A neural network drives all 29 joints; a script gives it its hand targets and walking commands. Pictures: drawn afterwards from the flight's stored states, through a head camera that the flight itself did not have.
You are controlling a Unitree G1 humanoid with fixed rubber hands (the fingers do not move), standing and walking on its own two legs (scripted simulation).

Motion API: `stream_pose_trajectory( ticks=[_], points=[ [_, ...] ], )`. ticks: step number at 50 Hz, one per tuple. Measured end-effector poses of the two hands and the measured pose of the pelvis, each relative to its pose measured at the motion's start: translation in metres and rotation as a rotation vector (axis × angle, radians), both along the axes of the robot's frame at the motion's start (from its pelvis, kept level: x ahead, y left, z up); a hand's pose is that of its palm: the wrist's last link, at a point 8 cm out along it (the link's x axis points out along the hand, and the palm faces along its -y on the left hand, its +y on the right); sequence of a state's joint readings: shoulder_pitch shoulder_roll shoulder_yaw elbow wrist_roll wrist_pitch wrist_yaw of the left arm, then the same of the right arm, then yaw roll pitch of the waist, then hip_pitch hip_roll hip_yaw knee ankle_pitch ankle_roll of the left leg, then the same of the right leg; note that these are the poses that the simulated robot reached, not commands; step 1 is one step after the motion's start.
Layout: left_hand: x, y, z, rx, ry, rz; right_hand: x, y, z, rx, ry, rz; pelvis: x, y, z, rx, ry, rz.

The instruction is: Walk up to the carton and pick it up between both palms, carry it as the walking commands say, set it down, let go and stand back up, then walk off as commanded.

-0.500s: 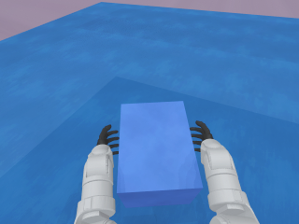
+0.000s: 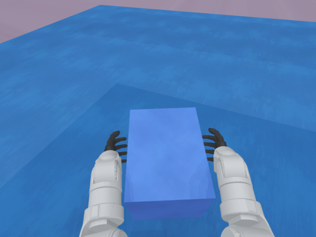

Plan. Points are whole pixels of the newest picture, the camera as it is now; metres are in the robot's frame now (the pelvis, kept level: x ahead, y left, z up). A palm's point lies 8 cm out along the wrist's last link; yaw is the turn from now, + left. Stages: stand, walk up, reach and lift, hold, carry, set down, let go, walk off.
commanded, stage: reach and lift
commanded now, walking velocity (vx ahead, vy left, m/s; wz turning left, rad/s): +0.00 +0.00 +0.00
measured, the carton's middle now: (165, 162) +0.33 +0.00 -0.03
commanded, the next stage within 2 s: hold in 0.46 s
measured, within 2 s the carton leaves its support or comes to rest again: neither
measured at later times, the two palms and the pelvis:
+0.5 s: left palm (110, 162) +0.29 +0.15 +0.05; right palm (221, 156) +0.29 -0.15 +0.05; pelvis +0.00 +0.00 +0.00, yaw +1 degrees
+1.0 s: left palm (108, 164) +0.28 +0.15 +0.05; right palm (221, 158) +0.28 -0.15 +0.05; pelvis -0.01 +0.00 +0.00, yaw +0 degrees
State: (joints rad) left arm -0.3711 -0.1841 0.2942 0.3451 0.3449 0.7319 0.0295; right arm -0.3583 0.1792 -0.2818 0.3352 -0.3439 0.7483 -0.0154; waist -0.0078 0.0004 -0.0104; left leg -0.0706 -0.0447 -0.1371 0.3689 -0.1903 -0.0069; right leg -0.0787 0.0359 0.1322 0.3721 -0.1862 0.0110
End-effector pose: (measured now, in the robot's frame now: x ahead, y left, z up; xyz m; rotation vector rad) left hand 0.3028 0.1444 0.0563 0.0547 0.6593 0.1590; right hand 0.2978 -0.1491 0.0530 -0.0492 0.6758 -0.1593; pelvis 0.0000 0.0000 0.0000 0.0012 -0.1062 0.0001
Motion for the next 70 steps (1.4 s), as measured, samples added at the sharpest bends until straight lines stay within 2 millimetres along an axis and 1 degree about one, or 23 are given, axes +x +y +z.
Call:
stream_pose_trajectory(
  ticks=[9,19,39,50,67,70],
  points=[
    [-0.002,0.002,-0.002,0.000,0.003,-0.005,0.000,0.001,0.000,-0.007,0.001,0.013,0.003,0.000,0.000,0.000,-0.006,0.003],
    [-0.008,0.002,-0.005,-0.002,0.009,-0.014,-0.005,0.000,-0.002,-0.011,0.006,0.024,0.005,-0.002,0.001,-0.002,-0.013,0.008],
    [-0.021,0.004,-0.005,-0.008,0.007,-0.013,-0.016,0.001,-0.002,-0.007,0.002,0.029,-0.004,-0.002,0.000,-0.004,-0.031,0.010],
    [-0.021,0.005,-0.004,-0.010,0.004,-0.010,-0.016,0.003,-0.001,-0.007,-0.001,0.024,-0.006,0.000,-0.001,-0.003,-0.031,0.008],
    [-0.018,0.005,-0.004,-0.006,0.005,-0.015,-0.015,0.003,-0.002,-0.009,0.000,0.029,-0.002,0.001,0.000,-0.003,-0.029,0.005],
    [-0.016,0.004,-0.004,-0.009,-0.003,-0.017,-0.012,0.002,-0.002,-0.016,-0.008,0.026,0.000,0.000,-0.003,-0.004,0.024,0.005]
  ],
)
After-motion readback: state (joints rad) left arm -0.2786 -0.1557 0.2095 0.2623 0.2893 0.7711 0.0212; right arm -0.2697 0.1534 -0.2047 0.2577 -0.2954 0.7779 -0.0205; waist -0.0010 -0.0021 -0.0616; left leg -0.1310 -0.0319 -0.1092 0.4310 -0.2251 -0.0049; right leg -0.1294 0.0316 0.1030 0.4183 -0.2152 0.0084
